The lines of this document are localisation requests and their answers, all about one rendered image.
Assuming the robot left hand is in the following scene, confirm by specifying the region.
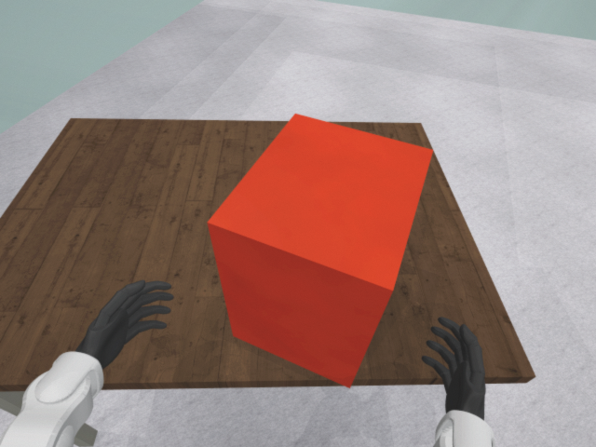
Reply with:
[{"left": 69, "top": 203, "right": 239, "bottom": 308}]
[{"left": 75, "top": 280, "right": 174, "bottom": 369}]

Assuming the robot left forearm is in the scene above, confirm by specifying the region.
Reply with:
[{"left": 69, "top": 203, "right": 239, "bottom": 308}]
[{"left": 0, "top": 351, "right": 103, "bottom": 447}]

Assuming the robot right hand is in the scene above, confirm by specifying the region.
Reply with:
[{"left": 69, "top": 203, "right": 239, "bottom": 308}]
[{"left": 422, "top": 317, "right": 486, "bottom": 421}]

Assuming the carton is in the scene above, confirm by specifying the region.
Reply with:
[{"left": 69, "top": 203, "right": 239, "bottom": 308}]
[{"left": 208, "top": 114, "right": 433, "bottom": 388}]

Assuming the table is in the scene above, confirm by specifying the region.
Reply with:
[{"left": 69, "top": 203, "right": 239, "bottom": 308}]
[{"left": 0, "top": 118, "right": 536, "bottom": 447}]

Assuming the robot right forearm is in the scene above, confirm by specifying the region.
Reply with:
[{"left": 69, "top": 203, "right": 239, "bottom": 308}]
[{"left": 433, "top": 410, "right": 495, "bottom": 447}]

